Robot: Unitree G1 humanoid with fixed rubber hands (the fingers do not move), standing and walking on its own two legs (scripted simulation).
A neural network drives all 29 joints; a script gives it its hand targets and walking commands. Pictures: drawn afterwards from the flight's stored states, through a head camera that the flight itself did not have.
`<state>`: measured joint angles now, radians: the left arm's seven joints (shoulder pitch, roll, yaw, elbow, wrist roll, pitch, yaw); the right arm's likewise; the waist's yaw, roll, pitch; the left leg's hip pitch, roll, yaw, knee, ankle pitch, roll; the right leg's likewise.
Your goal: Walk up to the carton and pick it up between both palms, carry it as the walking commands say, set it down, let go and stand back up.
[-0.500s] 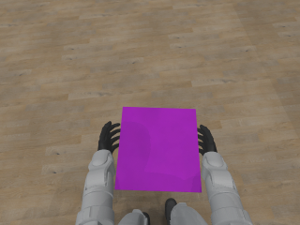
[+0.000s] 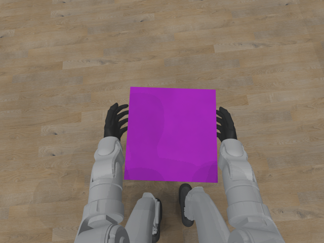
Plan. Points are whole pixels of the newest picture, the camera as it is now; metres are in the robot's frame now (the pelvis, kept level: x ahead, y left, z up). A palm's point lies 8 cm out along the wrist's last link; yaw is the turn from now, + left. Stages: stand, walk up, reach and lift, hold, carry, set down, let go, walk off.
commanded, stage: set down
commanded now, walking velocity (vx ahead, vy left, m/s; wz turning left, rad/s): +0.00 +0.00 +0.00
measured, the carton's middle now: (169, 139) +0.37 +0.02 -0.15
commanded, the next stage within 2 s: none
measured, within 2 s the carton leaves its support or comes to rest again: neither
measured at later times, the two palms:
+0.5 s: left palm (121, 131) +0.40 +0.16 -0.15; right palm (217, 132) +0.40 -0.13 -0.18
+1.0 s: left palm (127, 129) +0.42 +0.16 -0.24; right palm (211, 130) +0.42 -0.13 -0.26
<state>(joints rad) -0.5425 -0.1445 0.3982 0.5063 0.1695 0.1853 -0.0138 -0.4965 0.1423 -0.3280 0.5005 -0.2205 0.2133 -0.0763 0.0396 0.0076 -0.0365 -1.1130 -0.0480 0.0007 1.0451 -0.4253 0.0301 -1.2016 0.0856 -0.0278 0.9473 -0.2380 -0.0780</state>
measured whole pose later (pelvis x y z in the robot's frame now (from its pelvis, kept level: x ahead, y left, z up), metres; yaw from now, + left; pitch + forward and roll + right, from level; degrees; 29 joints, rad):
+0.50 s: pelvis -0.02 +0.00 -0.08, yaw +0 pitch +37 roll +0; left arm -0.73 -0.11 0.43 0.51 0.17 0.22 0.01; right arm -0.71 0.08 -0.34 0.53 -0.20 0.25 -0.08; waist 0.04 0.02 -0.08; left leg -1.51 -0.05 0.00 1.40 -0.52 0.03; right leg -1.60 0.08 -0.06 1.28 -0.32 -0.08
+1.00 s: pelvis -0.04 +0.00 -0.15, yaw +1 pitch +44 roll -1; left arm -0.92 -0.07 0.43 0.54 0.17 0.26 0.07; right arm -0.91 -0.01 -0.34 0.62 -0.16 0.27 -0.08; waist 0.04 0.04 -0.08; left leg -1.84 -0.06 0.00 1.64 -0.56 0.03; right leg -1.93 0.06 -0.09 1.50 -0.34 -0.08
